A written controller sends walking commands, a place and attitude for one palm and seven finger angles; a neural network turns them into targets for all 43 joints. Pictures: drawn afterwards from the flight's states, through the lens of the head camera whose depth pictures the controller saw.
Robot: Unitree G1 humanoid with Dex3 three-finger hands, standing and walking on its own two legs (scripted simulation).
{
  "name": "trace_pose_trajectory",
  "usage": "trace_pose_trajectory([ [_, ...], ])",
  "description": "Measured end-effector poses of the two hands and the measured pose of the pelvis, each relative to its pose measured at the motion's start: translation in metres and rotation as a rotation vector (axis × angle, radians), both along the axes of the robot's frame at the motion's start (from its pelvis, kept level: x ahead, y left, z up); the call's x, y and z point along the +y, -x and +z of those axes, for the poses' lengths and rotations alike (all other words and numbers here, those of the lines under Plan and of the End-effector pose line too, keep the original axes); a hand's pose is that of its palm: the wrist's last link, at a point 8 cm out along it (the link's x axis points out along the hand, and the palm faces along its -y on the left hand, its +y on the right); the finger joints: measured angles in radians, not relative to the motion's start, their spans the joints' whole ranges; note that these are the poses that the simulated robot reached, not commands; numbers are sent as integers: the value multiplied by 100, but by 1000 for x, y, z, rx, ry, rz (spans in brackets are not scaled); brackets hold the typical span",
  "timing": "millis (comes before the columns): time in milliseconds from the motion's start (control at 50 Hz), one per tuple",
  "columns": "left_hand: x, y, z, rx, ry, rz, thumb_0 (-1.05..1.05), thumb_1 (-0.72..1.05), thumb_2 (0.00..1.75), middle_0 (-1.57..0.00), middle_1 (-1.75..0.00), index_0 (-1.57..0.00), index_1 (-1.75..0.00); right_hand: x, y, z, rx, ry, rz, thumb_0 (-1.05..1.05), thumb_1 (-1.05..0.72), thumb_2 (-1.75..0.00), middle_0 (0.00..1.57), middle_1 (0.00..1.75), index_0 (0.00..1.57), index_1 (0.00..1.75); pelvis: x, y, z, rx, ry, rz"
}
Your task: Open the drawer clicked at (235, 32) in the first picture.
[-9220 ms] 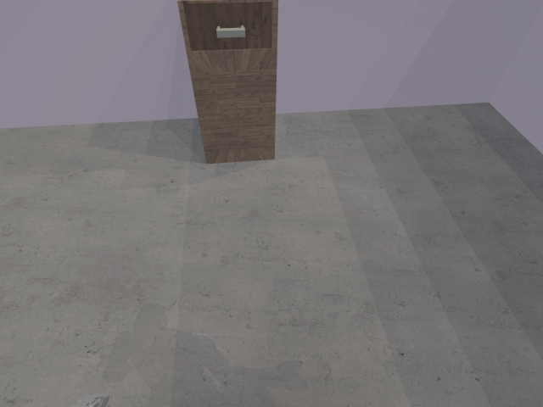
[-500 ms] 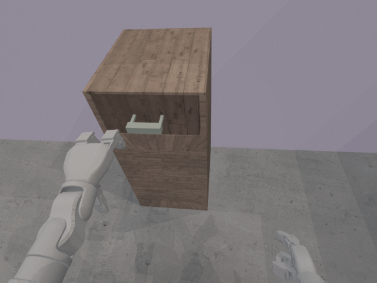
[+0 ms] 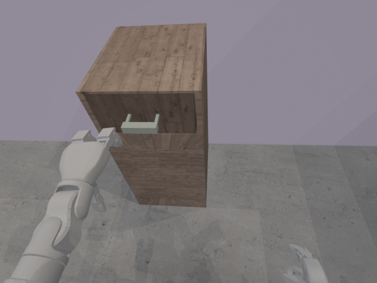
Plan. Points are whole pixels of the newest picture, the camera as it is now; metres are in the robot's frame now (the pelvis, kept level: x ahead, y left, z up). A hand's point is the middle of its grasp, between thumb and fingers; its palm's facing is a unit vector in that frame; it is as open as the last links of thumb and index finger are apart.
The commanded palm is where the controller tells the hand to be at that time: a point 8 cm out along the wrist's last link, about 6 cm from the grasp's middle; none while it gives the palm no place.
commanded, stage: move the hooked fingers above the handle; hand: left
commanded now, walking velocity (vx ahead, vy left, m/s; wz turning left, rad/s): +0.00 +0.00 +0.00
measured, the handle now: (141, 122) +0.56 +0.24 -0.04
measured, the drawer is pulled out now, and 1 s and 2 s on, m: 0.00 0.00 0.00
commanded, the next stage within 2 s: none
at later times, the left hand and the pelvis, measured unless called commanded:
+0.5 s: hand (116, 155) +0.36 +0.23 +0.05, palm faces +0.01 -0.05 -1.00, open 13.8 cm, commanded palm +0.35 +0.23 +0.11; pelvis -0.01 +0.00 -0.01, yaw +0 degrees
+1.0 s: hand (130, 137) +0.44 +0.22 +0.03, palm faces -0.04 -0.01 -1.00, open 13.8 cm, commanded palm +0.43 +0.23 +0.09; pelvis -0.01 +0.00 -0.01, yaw -1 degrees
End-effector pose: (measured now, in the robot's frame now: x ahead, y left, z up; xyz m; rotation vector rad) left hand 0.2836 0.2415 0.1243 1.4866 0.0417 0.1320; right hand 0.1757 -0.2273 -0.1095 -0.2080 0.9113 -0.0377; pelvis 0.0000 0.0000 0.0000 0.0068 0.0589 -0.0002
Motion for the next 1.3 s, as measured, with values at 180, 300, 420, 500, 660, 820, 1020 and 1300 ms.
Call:
trace_pose_trajectory([
  [180,0,-8,-7,46,-10,-12,0,-49,30,-32,-120,-32,-120,8,-6,4,-30,-2,21,1,-91,-89,20,30,20,30,-2,4,-1,1,0,9],
  [300,-4,-25,-9,38,-15,-46,0,-49,30,-33,-120,-32,-120,3,2,1,-19,13,2,1,-91,-89,20,30,20,30,-3,6,-3,19,1,11],
  [420,-8,-45,-13,39,-28,-59,0,-49,30,-32,-120,-32,-120,-8,23,-6,30,26,-40,1,-91,-89,20,30,20,30,-1,7,-5,41,1,8],
  [500,-12,-58,-17,49,-33,-67,0,-49,30,-32,-120,-32,-120,-16,41,-11,75,36,-75,1,-91,-89,20,30,20,30,-1,8,-6,55,0,3],
  [660,-17,-86,-26,68,-53,-74,0,-49,30,-32,-120,-32,-120,-28,78,-21,162,55,-139,1,-91,-89,20,30,20,30,-1,9,-9,86,0,-3],
  [820,-15,-112,-31,89,-63,-64,0,-48,30,-32,-120,-32,-120,-36,107,-27,231,66,-190,1,-91,-89,20,30,20,30,-1,8,-11,122,1,-9],
  [1020,-20,-141,-40,103,-72,-84,0,-48,30,-32,-120,-32,-120,-41,134,-29,300,87,-226,1,-91,-89,20,30,20,30,1,7,-15,173,6,-9],
  [1300,-22,-181,-50,115,-65,-67,0,-48,30,-32,-120,-31,-120,-38,169,-32,405,101,-272,0,-91,-89,20,30,20,30,7,2,-22,240,15,-19],
])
